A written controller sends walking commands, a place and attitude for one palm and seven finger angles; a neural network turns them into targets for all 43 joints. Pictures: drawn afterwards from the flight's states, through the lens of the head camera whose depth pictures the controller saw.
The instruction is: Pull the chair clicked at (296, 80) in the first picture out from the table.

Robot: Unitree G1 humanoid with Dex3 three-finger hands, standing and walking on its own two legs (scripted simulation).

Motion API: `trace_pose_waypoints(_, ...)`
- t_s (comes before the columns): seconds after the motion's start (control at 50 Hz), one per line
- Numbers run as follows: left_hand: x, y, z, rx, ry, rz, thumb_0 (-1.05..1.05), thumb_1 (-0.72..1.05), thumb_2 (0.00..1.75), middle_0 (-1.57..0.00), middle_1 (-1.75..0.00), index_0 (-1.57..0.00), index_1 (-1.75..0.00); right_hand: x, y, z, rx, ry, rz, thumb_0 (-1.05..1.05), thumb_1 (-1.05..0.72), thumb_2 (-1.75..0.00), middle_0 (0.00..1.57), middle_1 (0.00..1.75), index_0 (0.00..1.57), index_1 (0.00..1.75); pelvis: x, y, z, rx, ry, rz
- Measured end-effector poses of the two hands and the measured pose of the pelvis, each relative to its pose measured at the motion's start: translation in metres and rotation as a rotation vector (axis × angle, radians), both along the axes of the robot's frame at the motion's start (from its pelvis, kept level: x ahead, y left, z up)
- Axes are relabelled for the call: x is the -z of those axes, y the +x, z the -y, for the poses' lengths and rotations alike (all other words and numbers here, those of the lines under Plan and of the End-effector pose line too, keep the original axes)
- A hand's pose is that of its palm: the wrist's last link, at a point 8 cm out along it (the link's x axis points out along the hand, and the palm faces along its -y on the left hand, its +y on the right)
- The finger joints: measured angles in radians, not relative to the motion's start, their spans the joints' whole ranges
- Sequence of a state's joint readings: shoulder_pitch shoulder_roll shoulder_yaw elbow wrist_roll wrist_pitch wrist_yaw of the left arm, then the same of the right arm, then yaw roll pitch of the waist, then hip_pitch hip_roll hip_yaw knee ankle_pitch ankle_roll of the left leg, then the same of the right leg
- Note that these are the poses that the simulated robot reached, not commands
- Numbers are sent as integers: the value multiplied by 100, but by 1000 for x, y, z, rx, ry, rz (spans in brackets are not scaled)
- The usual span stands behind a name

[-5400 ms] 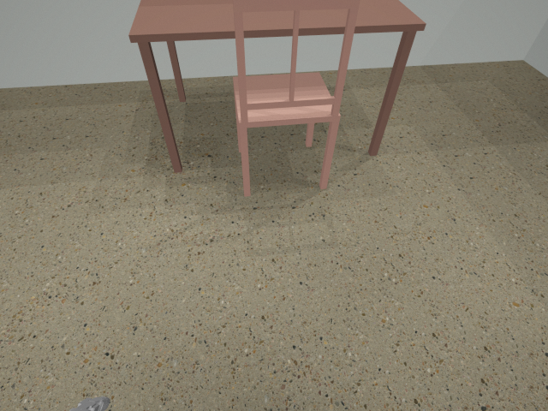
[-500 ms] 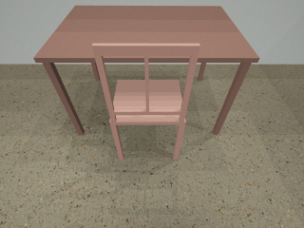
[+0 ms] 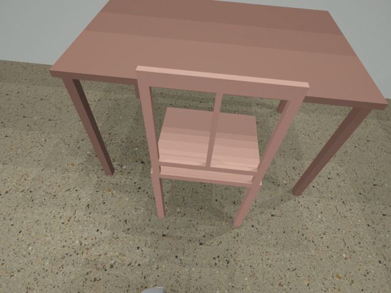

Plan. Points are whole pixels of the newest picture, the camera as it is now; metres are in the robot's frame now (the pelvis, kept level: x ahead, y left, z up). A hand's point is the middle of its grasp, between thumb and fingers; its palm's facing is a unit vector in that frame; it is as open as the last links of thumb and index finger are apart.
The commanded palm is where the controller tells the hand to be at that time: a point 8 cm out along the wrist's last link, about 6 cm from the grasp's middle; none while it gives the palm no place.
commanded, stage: take the last steps up to it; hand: left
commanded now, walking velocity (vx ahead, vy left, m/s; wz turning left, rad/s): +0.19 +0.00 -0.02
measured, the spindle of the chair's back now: (212, 134) +0.56 +0.01 -0.07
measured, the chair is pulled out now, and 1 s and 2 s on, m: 0.00 0.00 0.00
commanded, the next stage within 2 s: come to a stop and stand still in 0.12 s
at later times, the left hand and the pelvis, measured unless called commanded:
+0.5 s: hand (127, 266) +0.19 +0.18 -0.16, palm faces -0.02 -0.97 -0.22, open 7.3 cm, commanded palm none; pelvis +0.12 +0.01 +0.00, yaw -1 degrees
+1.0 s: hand out of the picture +0.11 +0.24 -0.16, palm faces +0.00 -0.97 -0.26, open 7.3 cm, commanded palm none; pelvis +0.09 +0.05 +0.00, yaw -1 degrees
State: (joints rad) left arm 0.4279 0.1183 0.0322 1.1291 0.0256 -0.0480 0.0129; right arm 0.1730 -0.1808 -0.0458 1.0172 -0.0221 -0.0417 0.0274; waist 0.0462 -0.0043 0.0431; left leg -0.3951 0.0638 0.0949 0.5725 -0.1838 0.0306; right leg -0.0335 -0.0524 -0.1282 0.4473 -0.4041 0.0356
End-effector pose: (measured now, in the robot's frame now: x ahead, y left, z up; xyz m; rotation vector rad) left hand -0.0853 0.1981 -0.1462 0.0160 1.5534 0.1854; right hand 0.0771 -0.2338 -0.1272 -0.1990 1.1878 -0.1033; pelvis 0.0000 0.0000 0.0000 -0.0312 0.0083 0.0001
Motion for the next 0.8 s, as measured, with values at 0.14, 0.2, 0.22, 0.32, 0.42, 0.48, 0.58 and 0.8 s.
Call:
trace_pose_waypoints(0.14, 3, 82, -37, 55, 16, 41, 0, 91, 90, -20, -30, -20, -30, -10, 43, -31, 42, -11, 47, 0, -92, -90, 20, 30, 20, 30, -6, 42, -19, 27, 30, 6)
trace_pose_waypoints(0.2, -4, 133, -48, 81, 38, 128, 0, 91, 90, -20, -30, -20, -30, -16, 49, -29, 80, -27, 38, -1, -95, -90, 20, 30, 20, 30, -13, 60, -23, 33, 34, 2)
trace_pose_waypoints(0.22, -6, 149, -50, 88, 44, 156, 0, 91, 90, -20, -30, -20, -30, -16, 49, -28, 83, -28, 26, -1, -95, -90, 20, 30, 20, 30, -14, 66, -24, 32, 34, 1)
trace_pose_waypoints(0.32, -14, 219, -53, 120, 85, 263, 0, 93, 90, -20, -30, -20, -30, -8, 44, -27, 95, -13, -67, -1, -94, -90, 20, 30, 20, 30, -14, 93, -22, 19, 39, 10)
trace_pose_waypoints(0.42, -13, 261, -42, 155, 110, 306, 0, 92, 90, -20, -30, -20, -30, 13, 40, -27, 134, 31, -158, 0, -93, -90, 20, 30, 20, 30, -5, 116, -11, 25, 51, 28)
trace_pose_waypoints(0.48, -15, 271, -34, 177, 108, 294, 0, 92, 90, -20, -30, -20, -30, 19, 40, -27, 171, 54, -186, 0, -92, -90, 20, 30, 20, 30, -4, 122, -8, 20, 39, 22)
trace_pose_waypoints(0.58, -12, 273, -35, 159, 109, 289, 0, 92, 90, -20, -30, -20, -30, 20, 40, -28, 169, 45, -213, 1, -92, -90, 20, 30, 19, 30, -3, 115, -11, 2, 32, 14)
trace_pose_waypoints(0.8, -2, 238, -73, 164, 111, 296, 0, 92, 90, -20, -30, -20, -30, 5, 39, -37, 151, -6, -109, 1, -91, -90, 20, 30, 20, 30, 1, 95, -34, 20, 36, 26)
